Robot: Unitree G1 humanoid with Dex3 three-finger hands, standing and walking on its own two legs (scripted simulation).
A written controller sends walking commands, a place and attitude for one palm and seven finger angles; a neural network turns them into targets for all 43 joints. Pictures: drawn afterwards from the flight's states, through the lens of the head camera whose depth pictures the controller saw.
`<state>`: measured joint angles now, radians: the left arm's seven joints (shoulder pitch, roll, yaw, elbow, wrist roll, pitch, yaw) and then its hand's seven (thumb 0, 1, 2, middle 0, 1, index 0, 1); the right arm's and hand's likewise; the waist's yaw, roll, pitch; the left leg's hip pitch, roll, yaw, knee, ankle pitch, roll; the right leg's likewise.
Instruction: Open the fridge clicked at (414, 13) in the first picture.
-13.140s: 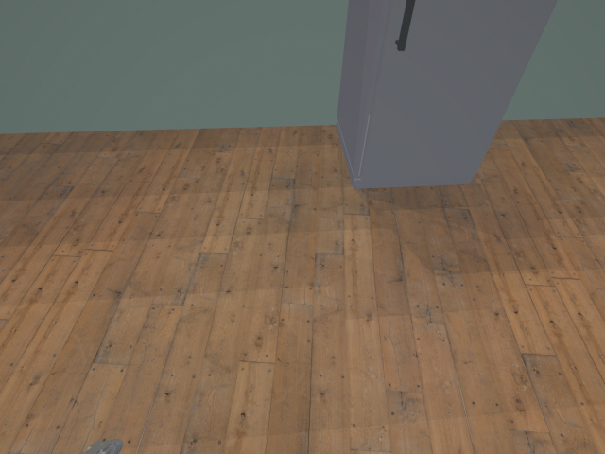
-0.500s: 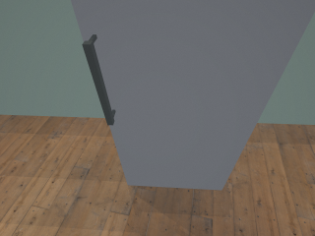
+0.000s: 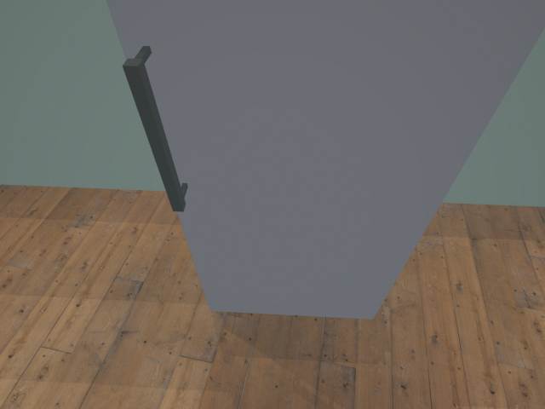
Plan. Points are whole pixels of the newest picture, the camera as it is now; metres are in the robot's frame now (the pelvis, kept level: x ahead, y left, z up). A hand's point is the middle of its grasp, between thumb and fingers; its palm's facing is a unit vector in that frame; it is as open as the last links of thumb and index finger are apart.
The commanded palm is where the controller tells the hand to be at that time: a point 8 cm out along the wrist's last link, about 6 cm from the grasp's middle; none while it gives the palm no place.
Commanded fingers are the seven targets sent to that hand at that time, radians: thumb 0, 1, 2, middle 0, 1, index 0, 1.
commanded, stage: come to a stop and stand still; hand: left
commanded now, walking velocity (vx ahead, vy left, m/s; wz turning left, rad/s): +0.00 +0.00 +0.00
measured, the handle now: (164, 141) +0.51 +0.22 +0.12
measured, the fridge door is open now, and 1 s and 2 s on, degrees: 0 0 0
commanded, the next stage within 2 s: look again from close up in 0.34 s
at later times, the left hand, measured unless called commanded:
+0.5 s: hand out of the picture +0.01 +0.16 -0.17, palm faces +0.03 -0.98 -0.19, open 7.3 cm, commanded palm none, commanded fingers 0.00 0.90 0.90 -0.20 -0.30 -0.20 -0.30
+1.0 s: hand out of the picture +0.03 +0.16 -0.17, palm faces +0.03 -0.98 -0.21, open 7.3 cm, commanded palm none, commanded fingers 0.00 0.90 0.90 -0.20 -0.30 -0.20 -0.30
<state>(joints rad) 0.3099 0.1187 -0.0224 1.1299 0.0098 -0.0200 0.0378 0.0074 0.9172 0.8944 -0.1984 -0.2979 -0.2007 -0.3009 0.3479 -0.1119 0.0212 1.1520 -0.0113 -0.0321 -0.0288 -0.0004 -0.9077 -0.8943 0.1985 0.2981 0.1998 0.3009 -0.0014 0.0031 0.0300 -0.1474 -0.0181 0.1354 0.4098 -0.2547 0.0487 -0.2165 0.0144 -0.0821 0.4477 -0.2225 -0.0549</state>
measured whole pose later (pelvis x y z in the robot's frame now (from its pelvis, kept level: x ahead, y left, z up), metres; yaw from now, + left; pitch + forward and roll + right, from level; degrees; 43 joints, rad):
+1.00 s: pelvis +0.02 -0.02 +0.00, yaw +1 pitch -1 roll +1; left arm 0.26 0.16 -0.01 1.11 0.01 -0.02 0.03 0.00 0.91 0.89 -0.20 -0.30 -0.20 -0.30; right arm 0.26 -0.16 0.01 1.15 -0.01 -0.03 -0.03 0.00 -0.91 -0.89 0.20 0.30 0.20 0.30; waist 0.01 0.00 0.04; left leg -0.09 0.00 0.12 0.37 -0.26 0.01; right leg -0.16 0.04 -0.10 0.40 -0.23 -0.08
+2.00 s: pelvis -0.03 -0.01 -0.06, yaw +4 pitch +7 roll -2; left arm 0.47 0.21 0.12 -0.05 -0.24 -0.55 -0.21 0.01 0.42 0.69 -0.23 -0.61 -0.23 -0.61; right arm 0.16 -0.27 0.00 0.53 0.02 -0.26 -0.04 0.01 -0.90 -0.89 0.20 0.30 0.20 0.30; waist 0.06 -0.01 -0.06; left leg -0.64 0.00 0.02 0.99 -0.47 0.04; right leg -0.64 -0.01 -0.18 0.93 -0.42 -0.08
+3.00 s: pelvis -0.01 +0.01 -0.01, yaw +3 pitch -1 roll -1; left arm -0.06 0.46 0.44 0.16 -0.35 -0.01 -0.48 -0.02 -0.50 0.30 -0.30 -1.20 -0.30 -1.20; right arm 0.23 -0.25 0.10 0.63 0.06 -0.26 -0.10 0.01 -0.90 -0.89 0.20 0.30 0.21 0.30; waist 0.07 0.04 -0.01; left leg -0.23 -0.03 0.05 0.56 -0.32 0.06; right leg -0.24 0.01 -0.14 0.51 -0.25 -0.04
